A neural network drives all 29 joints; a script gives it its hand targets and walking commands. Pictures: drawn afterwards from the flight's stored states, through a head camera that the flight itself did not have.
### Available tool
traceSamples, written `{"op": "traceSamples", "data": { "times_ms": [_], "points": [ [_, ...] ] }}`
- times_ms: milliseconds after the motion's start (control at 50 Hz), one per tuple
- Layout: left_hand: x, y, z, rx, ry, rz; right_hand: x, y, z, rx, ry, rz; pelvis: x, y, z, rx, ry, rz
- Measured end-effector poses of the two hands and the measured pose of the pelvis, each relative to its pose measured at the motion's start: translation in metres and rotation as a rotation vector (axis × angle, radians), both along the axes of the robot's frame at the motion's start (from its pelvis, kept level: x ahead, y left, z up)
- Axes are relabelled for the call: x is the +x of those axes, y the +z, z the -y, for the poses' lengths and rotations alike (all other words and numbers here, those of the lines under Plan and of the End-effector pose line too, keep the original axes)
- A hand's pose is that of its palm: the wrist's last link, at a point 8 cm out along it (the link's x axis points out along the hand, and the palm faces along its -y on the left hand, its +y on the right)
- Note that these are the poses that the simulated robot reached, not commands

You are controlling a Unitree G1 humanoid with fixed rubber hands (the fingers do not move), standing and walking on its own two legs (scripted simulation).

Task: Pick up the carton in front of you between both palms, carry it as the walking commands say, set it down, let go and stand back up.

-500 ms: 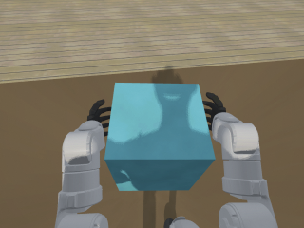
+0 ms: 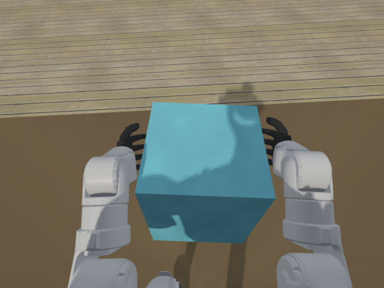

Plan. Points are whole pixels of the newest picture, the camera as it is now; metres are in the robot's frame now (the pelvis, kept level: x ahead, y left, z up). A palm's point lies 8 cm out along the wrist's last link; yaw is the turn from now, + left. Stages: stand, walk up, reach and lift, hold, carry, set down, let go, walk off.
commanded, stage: carry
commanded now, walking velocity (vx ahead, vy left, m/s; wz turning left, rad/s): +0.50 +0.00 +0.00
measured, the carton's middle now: (201, 178) +0.35 +0.02 +0.04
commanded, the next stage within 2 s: none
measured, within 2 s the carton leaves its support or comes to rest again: neither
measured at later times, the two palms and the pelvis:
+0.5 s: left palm (152, 85) +0.66 +0.17 +0.06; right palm (254, 83) +0.65 -0.13 +0.07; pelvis +0.31 +0.03 -0.03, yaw +0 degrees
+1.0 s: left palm (163, 44) +0.95 +0.17 +0.04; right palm (241, 40) +0.98 -0.13 +0.04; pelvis +0.61 +0.01 -0.07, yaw +0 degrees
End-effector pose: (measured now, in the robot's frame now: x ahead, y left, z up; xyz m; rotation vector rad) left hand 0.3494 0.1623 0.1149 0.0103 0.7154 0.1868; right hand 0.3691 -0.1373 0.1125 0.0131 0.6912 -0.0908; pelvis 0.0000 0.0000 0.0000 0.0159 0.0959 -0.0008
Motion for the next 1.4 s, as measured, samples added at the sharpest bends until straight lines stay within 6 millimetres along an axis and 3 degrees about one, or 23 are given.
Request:
{"op": "traceSamples", "data": {
  "times_ms": [60, 140, 220, 280, 420, 580, 660, 700, 840, 980, 1080, 1140, 1220, 1320, 1400],
  "points": [
    [0.045, -0.005, -0.009, -0.004, -0.005, 0.017, 0.044, -0.003, -0.009, -0.003, -0.006, 0.017, 0.047, -0.013, -0.01, -0.015, -0.005, 0.005],
    [0.11, -0.029, -0.02, -0.018, -0.036, 0.026, 0.102, -0.019, -0.02, -0.044, -0.019, 0.026, 0.112, -0.043, -0.022, -0.029, -0.016, 0.029],
    [0.154, -0.062, -0.018, -0.022, -0.082, -0.073, 0.135, -0.05, -0.017, -0.07, -0.042, -0.072, 0.152, -0.046, -0.032, -0.026, -0.008, 0.03],
    [0.182, -0.073, -0.014, -0.014, -0.109, -0.119, 0.155, -0.063, -0.013, -0.064, -0.065, -0.12, 0.181, -0.04, -0.038, -0.034, -0.009, 0.026],
    [0.262, -0.07, -0.01, -0.035, -0.107, -0.072, 0.231, -0.057, -0.009, -0.045, -0.096, -0.073, 0.255, -0.033, -0.04, -0.042, -0.008, 0.004],
    [0.372, -0.048, 0.002, -0.035, -0.09, 0.05, 0.346, -0.035, 0.003, -0.04, -0.083, 0.05, 0.365, -0.047, -0.026, -0.018, 0.006, 0.002],
    [0.434, -0.049, 0.012, 0.002, -0.08, 0.083, 0.414, -0.044, 0.013, -0.03, -0.059, 0.083, 0.431, -0.076, -0.016, 0.001, 0.018, 0.025],
    [0.458, -0.057, 0.013, 0.025, -0.071, 0.055, 0.443, -0.055, 0.013, -0.018, -0.04, 0.055, 0.452, -0.082, -0.013, -0.02, 0.013, 0.026],
    [0.511, -0.085, 0.0, 0.011, -0.009, -0.088, 0.517, -0.08, -0.001, -0.031, 0.027, -0.085, 0.521, -0.071, 0.0, 0.003, 0.015, 0.017],
    [0.591, -0.078, -0.009, 0.006, 0.007, -0.042, 0.596, -0.076, -0.009, -0.01, 0.02, -0.042, 0.595, -0.065, -0.005, 0.009, 0.007, 0.001],
    [0.661, -0.071, -0.019, 0.001, -0.002, 0.008, 0.661, -0.07, -0.019, -0.002, 0.0, 0.008, 0.663, -0.073, -0.018, -0.006, 0.0, -0.001],
    [0.705, -0.078, -0.03, -0.002, -0.008, 0.021, 0.705, -0.074, -0.029, -0.013, -0.002, 0.021, 0.71, -0.089, -0.028, -0.022, -0.007, 0.008],
    [0.767, -0.107, -0.039, -0.02, -0.042, 0.011, 0.758, -0.094, -0.039, -0.062, -0.015, 0.012, 0.768, -0.116, -0.039, -0.018, -0.011, 0.026],
    [0.815, -0.138, -0.033, -0.013, -0.098, -0.106, 0.791, -0.128, -0.033, -0.071, -0.052, -0.106, 0.815, -0.112, -0.052, -0.032, -0.006, 0.025],
    [0.857, -0.141, -0.029, -0.016, -0.117, -0.108, 0.826, -0.131, -0.029, -0.058, -0.081, -0.109, 0.852, -0.106, -0.058, -0.037, -0.009, 0.015]
  ]
}}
